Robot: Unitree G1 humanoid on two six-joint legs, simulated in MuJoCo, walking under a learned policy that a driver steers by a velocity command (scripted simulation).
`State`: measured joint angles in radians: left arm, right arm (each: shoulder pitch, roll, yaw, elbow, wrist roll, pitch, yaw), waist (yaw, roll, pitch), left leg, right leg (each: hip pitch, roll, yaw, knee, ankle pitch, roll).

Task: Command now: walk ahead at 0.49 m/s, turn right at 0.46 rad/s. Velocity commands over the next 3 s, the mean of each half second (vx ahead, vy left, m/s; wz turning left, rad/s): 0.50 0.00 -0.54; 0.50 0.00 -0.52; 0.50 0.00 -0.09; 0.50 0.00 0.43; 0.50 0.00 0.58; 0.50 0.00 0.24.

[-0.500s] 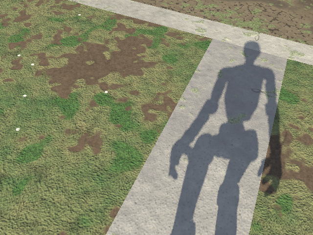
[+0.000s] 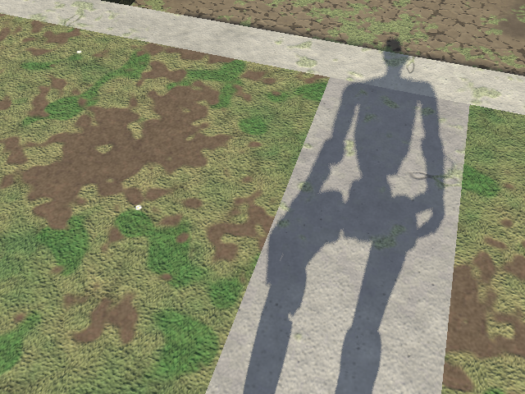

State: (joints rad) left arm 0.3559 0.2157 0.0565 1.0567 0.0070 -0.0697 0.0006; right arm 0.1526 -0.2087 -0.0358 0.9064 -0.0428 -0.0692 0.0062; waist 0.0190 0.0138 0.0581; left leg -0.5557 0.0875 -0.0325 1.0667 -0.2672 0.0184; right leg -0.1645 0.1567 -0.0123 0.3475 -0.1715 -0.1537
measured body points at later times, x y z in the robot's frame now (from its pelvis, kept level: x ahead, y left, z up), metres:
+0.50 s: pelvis +0.29 +0.04 +0.00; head +0.32 +0.05 +0.45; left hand +0.42 +0.30 -0.14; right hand +0.33 -0.24 -0.11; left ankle +0.34 +0.13 -0.74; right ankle +0.20 -0.05 -0.65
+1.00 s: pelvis +0.51 -0.10 -0.01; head +0.53 -0.13 +0.44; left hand +0.76 +0.04 -0.12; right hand +0.41 -0.34 -0.14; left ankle +0.52 +0.06 -0.65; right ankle +0.51 -0.15 -0.74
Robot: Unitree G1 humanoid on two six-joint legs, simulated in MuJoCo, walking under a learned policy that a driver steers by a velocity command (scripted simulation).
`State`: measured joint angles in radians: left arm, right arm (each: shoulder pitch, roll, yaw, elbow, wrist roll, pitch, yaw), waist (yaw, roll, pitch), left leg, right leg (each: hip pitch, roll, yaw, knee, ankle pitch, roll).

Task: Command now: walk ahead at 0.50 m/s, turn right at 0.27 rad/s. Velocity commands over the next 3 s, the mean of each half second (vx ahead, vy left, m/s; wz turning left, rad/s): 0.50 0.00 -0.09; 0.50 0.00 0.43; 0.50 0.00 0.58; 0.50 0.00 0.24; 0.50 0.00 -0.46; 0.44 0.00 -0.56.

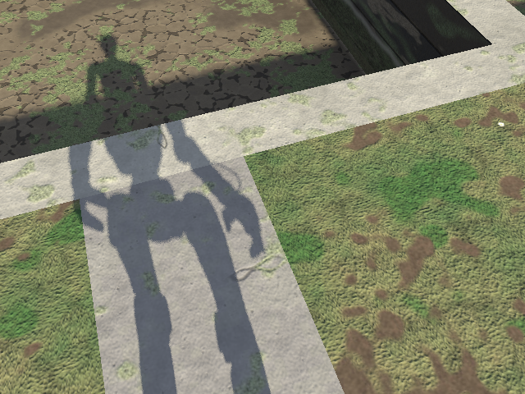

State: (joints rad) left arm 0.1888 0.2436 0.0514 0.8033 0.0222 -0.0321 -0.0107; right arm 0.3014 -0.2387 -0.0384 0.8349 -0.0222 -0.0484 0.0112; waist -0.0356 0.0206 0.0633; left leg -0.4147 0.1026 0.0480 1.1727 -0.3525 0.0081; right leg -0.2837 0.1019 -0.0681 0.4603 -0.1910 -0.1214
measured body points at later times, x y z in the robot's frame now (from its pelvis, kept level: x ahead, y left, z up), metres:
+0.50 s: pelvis +0.28 +0.04 -0.01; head +0.31 +0.04 +0.44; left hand +0.27 +0.30 -0.15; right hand +0.43 -0.22 -0.12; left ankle +0.36 +0.11 -0.74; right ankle +0.09 -0.05 -0.65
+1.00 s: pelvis +0.54 +0.01 -0.01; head +0.58 +0.01 +0.44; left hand +0.69 +0.29 -0.09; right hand +0.61 -0.26 -0.14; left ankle +0.38 +0.10 -0.68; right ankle +0.64 -0.07 -0.74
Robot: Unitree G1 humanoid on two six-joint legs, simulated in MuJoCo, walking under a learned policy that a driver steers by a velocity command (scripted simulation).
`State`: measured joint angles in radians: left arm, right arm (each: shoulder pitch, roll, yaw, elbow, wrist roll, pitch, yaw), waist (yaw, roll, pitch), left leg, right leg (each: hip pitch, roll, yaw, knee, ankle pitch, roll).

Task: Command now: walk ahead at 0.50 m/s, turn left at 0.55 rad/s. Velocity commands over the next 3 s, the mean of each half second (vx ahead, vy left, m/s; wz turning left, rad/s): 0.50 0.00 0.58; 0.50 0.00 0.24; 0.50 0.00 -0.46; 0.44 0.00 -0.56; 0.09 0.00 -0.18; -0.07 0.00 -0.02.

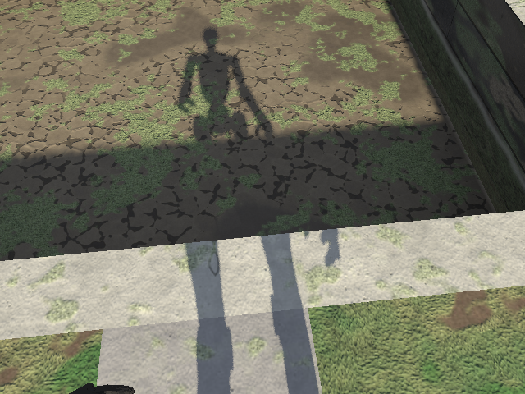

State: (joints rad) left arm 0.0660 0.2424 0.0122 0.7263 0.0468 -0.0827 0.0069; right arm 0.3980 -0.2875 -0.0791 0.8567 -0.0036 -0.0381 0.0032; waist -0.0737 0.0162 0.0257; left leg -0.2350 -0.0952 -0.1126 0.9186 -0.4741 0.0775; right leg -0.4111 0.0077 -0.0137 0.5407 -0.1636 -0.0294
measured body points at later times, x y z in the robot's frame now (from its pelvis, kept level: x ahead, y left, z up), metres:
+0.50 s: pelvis +0.24 +0.05 -0.02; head +0.27 +0.07 +0.43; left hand +0.15 +0.31 -0.15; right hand +0.50 -0.11 -0.10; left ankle +0.30 +0.13 -0.73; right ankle +0.10 -0.11 -0.67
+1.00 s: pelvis +0.47 +0.13 -0.01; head +0.49 +0.13 +0.44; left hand +0.54 +0.41 -0.10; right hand +0.57 -0.12 -0.14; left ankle +0.30 +0.13 -0.73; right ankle +0.62 +0.11 -0.71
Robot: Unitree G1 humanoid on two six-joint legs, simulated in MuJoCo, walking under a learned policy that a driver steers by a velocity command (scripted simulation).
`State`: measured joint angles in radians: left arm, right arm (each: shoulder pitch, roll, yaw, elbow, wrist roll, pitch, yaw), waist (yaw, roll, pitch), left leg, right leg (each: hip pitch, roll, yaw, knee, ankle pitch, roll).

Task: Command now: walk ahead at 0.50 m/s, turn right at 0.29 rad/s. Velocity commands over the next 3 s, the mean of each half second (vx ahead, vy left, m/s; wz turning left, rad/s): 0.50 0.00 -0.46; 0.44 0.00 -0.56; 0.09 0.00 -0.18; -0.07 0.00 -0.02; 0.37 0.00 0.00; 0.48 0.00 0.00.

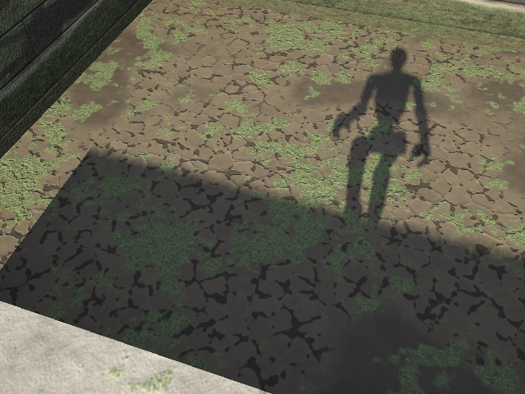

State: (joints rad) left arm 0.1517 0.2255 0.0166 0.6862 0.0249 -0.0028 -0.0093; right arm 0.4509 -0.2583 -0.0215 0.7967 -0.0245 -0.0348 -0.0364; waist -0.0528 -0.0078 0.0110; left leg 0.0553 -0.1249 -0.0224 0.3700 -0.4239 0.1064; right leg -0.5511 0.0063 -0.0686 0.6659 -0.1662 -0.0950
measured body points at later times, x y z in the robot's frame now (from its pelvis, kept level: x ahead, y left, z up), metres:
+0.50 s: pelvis +0.18 -0.02 +0.00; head +0.18 -0.04 +0.45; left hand +0.31 +0.23 -0.10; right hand +0.30 -0.31 -0.09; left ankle +0.33 +0.09 -0.68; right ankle +0.13 -0.07 -0.72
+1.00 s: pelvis +0.18 +0.01 +0.00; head +0.17 -0.02 +0.45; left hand +0.45 +0.11 -0.08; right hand +0.18 -0.29 -0.10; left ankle +0.29 +0.07 -0.69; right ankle +0.15 -0.10 -0.72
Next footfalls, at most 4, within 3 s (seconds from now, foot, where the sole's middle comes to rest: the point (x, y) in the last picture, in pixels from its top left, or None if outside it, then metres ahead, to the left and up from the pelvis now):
0.04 right None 0.17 -0.07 -0.76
0.58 left None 0.34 0.05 -0.76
0.90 right None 0.14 -0.08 -0.76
1.18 left None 0.28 0.05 -0.76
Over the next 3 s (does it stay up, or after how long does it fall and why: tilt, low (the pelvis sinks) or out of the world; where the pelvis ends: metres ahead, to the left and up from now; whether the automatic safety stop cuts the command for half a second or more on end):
stays up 0.20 -0.02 -0.01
